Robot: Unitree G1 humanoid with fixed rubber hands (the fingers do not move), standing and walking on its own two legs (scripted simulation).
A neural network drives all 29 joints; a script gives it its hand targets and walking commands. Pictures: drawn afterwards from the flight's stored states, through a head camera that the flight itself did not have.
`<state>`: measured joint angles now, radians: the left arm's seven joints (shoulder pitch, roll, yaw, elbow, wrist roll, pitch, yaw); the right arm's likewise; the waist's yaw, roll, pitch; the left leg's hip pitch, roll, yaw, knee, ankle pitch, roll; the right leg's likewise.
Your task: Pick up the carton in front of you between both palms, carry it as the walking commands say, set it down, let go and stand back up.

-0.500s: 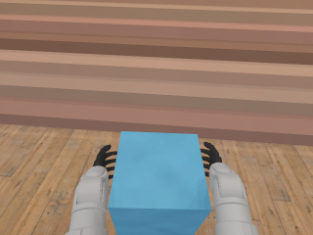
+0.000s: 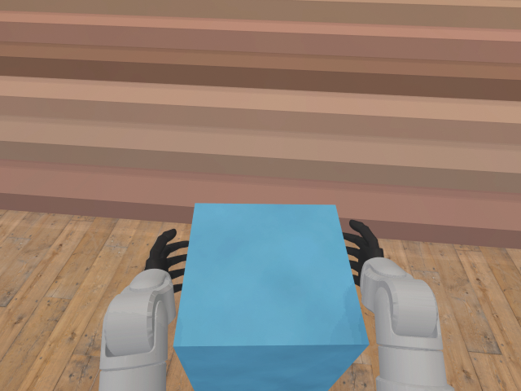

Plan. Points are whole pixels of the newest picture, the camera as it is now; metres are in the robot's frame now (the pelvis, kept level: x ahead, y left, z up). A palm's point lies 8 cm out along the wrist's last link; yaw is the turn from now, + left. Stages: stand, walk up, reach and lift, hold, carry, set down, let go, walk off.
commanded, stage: carry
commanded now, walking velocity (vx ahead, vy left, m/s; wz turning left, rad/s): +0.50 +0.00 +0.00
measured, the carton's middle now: (263, 304) +0.28 +0.00 +0.01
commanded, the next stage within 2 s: none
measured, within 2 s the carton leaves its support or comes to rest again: neither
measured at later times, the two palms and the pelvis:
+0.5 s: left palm (213, 169) +0.56 +0.09 +0.07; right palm (354, 168) +0.56 -0.20 +0.06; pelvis +0.29 -0.05 -0.01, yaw +1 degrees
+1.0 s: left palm (216, 73) +0.95 +0.11 +0.12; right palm (321, 73) +0.92 -0.19 +0.13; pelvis +0.62 -0.02 -0.01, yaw -3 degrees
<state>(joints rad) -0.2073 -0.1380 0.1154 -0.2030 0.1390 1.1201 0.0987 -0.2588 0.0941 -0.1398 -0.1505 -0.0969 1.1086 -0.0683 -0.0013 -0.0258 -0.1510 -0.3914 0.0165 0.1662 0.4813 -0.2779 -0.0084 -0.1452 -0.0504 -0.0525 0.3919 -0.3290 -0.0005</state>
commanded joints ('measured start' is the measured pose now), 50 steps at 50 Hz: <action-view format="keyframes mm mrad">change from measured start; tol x32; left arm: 1 -477 -853 -711 -138 -418 43 -255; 50 -928 -725 -641 -214 -494 208 -201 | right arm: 1 -383 950 725 -97 388 51 220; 34 -371 949 764 -244 363 78 201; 50 -866 783 679 -264 485 219 188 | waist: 1 -3 -9 -251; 3 -30 333 -225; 17 -8 173 -108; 21 35 -288 -252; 40 11 -121 -111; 44 -42 360 -344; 50 -31 116 -299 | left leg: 1 466 47 -17 -129 77 29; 4 665 466 -664 -249 -50 285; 16 356 233 -56 -234 218 90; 23 -359 84 -142 794 -174 15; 41 144 -36 131 -31 196 53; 44 725 409 -707 -216 -60 276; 50 477 299 -267 -187 284 175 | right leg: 1 -174 -114 1 163 141 -62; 5 -727 -50 11 707 -195 -25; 18 -34 53 -248 73 197 -13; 21 434 -402 554 -174 -75 -213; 37 250 -190 -97 -166 503 -110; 41 192 -139 -202 132 688 -59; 45 -571 37 7 971 -161 -17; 50 -503 -58 32 772 28 -48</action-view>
